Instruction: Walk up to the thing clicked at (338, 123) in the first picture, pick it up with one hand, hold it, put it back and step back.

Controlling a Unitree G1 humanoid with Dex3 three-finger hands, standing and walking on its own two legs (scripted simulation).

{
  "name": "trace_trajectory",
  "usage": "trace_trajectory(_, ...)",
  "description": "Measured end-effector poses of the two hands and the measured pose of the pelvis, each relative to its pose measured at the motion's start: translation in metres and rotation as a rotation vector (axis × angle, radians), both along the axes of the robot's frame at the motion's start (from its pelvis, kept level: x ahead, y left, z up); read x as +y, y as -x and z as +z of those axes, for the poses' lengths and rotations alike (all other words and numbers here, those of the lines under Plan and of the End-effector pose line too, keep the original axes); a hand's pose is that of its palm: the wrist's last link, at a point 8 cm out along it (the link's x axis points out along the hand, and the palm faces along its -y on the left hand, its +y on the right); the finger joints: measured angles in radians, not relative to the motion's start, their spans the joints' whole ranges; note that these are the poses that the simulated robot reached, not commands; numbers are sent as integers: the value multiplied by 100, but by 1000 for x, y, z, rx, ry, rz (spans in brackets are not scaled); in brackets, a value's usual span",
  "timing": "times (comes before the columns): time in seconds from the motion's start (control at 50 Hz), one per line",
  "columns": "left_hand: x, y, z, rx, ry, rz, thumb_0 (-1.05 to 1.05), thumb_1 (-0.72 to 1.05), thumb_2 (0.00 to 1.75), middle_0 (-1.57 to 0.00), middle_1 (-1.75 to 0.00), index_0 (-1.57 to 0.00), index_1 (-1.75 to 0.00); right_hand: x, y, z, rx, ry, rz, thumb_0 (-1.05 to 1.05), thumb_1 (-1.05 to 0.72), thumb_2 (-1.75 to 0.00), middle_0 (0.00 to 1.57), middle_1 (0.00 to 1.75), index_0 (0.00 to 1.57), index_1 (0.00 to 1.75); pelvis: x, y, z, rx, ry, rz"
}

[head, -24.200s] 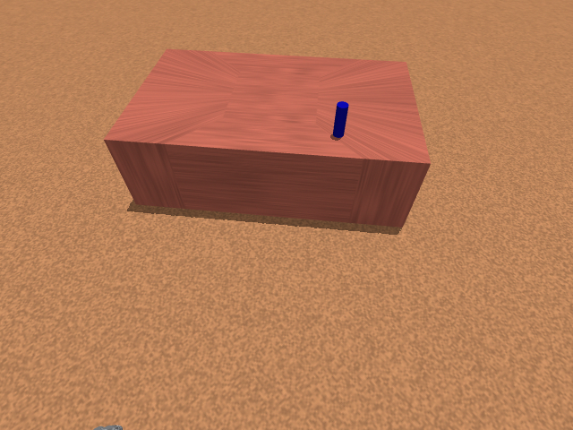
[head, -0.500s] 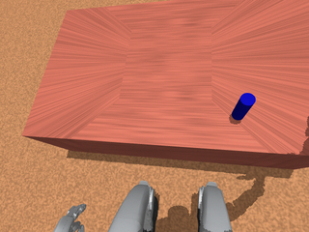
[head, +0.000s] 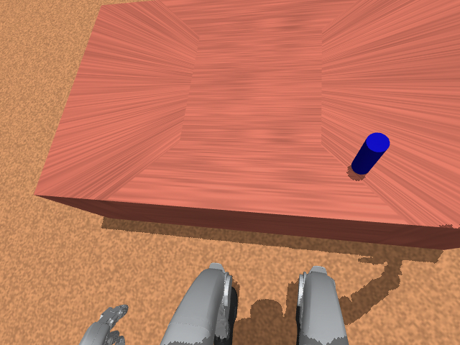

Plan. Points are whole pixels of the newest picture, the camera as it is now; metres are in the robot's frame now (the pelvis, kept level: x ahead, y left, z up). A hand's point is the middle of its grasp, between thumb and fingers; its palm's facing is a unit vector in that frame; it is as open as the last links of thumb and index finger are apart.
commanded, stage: go down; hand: right
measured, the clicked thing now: (368, 155) +0.48 -0.23 -0.19
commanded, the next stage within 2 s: none
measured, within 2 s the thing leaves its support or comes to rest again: neither
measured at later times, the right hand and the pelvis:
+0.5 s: hand out of the picture +0.42 -0.42 +0.08, palm faces +0.27 +0.96 -0.02, open 16.8 cm; pelvis +0.00 -0.01 +0.01, yaw +0 degrees
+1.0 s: hand out of the picture +0.43 -0.41 +0.07, palm faces +0.25 +0.97 +0.00, open 17.0 cm; pelvis +0.01 +0.00 +0.01, yaw +0 degrees
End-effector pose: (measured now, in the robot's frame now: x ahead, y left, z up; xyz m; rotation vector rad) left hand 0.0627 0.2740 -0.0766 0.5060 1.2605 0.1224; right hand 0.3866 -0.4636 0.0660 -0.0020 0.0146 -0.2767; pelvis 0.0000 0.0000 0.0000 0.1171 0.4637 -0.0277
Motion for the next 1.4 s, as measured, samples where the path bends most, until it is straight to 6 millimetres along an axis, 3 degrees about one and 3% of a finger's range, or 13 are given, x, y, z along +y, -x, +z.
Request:
trace_trajectory(0.28, -5, -10, 27, -69, -14, 12, 0, 89, 89, -21, -29, -20, -29, 10, -23, 30, 38, -21, 39, -1, 39, -10, 6, 6, 6, 6, -6, -6, 21, -29, -6, -10)
trace_trajectory(0.46, -9, 2, 13, -26, 17, 30, 0, 90, 89, -21, -29, -20, -29, 2, -6, 16, 28, -4, -5, -1, 38, -11, 5, 6, 6, 6, -7, -4, 13, -20, 3, 8)
trace_trajectory(0.56, -11, -1, 11, -14, 13, 23, 1, 90, 89, -21, -29, -20, -29, 0, 4, 14, 7, 0, 12, -1, 39, -11, 5, 6, 5, 6, -6, -4, 14, -27, 2, -6)
trace_trajectory(0.78, -1, -17, 24, -75, -29, -18, 0, 89, 89, -22, -29, -20, -30, 2, -16, 23, 18, -19, 28, -1, 41, -10, 5, 6, 5, 6, -5, -4, 16, -20, -4, -12)
trace_trajectory(1.0, -5, -5, 8, -12, 4, 12, 0, 90, 89, -21, -29, -20, -29, 5, -10, 6, 16, -5, 21, -1, 42, -11, 4, 6, 5, 6, -4, -6, 9, -3, -2, 1)
trace_trajectory(1.14, -7, -8, 14, -33, 6, 18, 0, 89, 89, -21, -29, -20, -29, 16, -16, 12, 11, -27, 46, -1, 41, -10, 5, 6, 5, 6, -1, -7, 14, -16, -1, -12)
trace_trajectory(1.28, -2, -5, 18, -47, -6, 11, 0, 89, 89, -21, -29, -20, -29, 7, -25, 28, 5, -17, 10, -1, 41, -11, 5, 6, 5, 6, -2, -5, 14, -16, -3, -6)
trace_trajectory(1.4, -1, 5, 11, -9, 5, 13, 0, 90, 89, -21, -29, -20, -29, 0, -17, 17, 39, -3, 2, -1, 42, -11, 4, 6, 5, 6, -4, -3, 9, -5, -4, 3)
